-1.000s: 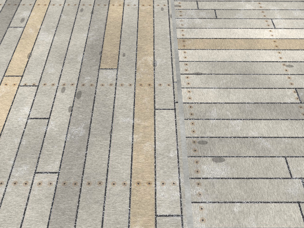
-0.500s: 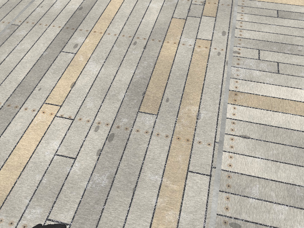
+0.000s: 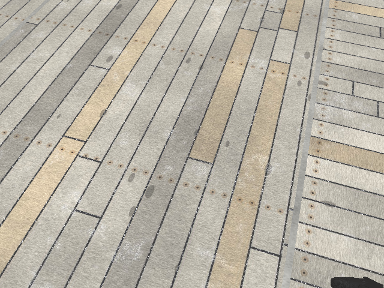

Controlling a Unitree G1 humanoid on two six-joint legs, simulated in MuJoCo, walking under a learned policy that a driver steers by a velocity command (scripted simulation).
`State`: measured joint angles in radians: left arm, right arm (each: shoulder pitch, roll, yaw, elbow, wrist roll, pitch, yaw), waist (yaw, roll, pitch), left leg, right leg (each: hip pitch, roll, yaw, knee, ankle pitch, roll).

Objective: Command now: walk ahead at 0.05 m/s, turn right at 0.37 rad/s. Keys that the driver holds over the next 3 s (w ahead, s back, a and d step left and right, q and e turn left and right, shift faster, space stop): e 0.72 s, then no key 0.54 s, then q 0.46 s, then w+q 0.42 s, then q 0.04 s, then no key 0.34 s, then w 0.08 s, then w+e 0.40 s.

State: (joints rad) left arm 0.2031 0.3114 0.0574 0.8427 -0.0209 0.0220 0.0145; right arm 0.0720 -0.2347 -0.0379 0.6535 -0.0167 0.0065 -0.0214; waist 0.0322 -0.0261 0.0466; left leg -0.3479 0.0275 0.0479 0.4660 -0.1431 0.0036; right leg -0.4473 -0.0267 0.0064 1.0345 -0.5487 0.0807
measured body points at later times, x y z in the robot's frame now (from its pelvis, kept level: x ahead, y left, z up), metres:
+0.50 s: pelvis +0.01 -0.04 +0.01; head +0.04 -0.08 +0.46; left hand +0.21 +0.20 -0.08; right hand +0.08 -0.36 -0.11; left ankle +0.07 +0.12 -0.68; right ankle +0.00 -0.13 -0.74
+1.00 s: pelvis +0.02 -0.02 +0.01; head +0.06 -0.02 +0.45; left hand +0.29 +0.16 -0.11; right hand -0.01 -0.32 -0.11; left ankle +0.08 +0.09 -0.74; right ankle -0.06 -0.14 -0.71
